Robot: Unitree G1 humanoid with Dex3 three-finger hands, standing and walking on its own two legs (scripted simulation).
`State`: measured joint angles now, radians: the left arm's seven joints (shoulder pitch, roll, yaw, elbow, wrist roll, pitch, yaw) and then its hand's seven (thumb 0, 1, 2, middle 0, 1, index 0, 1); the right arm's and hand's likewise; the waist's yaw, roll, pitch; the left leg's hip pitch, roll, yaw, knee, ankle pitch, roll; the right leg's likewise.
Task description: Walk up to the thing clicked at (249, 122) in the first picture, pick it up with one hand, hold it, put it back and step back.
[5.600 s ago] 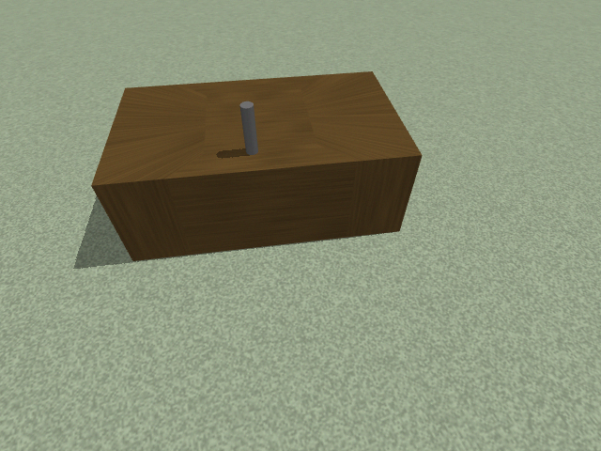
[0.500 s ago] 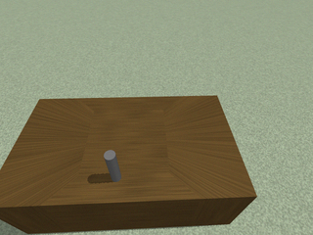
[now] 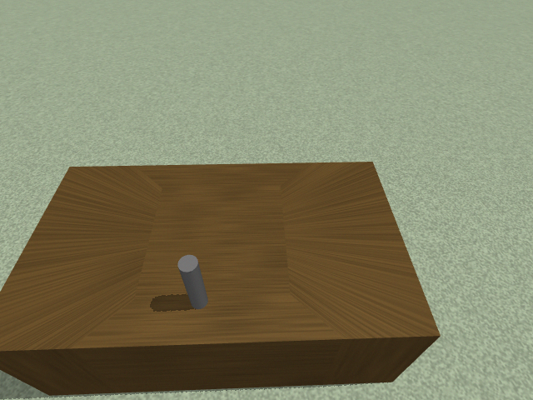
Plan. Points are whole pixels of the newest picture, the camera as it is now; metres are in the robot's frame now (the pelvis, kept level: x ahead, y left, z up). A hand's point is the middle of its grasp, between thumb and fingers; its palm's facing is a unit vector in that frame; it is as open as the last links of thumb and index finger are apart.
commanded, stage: stand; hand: left
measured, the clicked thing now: (194, 283) +0.46 +0.19 -0.27
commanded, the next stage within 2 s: go down in 1.12 s
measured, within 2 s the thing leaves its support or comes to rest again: neither
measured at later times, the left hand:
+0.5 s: hand out of the picture +0.07 +0.25 -0.16, palm faces -0.04 -0.94 -0.33, open 7.3 cm
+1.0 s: hand out of the picture +0.07 +0.25 -0.16, palm faces -0.04 -0.94 -0.33, open 7.3 cm
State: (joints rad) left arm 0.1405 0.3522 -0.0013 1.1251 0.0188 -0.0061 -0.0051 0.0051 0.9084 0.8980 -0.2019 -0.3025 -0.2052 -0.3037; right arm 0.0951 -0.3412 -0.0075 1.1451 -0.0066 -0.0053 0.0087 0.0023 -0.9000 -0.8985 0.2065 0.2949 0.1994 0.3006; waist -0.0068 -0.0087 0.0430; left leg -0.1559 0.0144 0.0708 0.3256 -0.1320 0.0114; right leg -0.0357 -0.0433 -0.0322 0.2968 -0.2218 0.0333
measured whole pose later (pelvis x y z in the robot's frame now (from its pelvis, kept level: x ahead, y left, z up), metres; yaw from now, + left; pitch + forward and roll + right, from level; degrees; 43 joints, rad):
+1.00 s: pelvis +0.01 +0.00 +0.00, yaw +0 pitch -2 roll +0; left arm 0.15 0.35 0.00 1.11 0.02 -0.01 0.00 0.01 0.91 0.90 -0.20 -0.30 -0.21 -0.30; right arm 0.10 -0.34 -0.01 1.14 -0.01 0.00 0.01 0.00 -0.90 -0.90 0.21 0.29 0.20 0.30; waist 0.00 -0.01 0.04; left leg -0.15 0.01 0.07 0.33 -0.15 0.02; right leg -0.02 -0.05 -0.03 0.28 -0.23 0.04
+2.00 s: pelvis +0.01 -0.01 -0.02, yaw +1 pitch +6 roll -1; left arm 0.15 0.41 0.22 0.68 0.01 0.20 -0.15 0.00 -0.45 0.03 -0.08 -0.02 -0.08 -0.02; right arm 0.24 -0.26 -0.07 0.58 0.03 -0.11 -0.06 -0.01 0.50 -0.05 0.06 0.05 0.05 0.05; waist -0.03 0.00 -0.05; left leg -0.47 0.04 0.04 0.64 -0.28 0.00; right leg -0.34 -0.03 -0.05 0.61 -0.38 0.01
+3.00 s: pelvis -0.02 -0.01 -0.04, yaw +0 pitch +9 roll -2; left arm -0.32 0.67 0.47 1.05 -0.07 -0.07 -0.40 -0.01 -0.50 0.06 -0.05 -0.04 -0.05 -0.04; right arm 0.30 -0.26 -0.01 0.48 0.02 -0.16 -0.06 -0.01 0.56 -0.04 0.06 0.05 0.05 0.05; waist -0.06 -0.03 -0.07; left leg -0.62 0.06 0.04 0.74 -0.29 0.00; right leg -0.49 -0.01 -0.04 0.72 -0.38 0.01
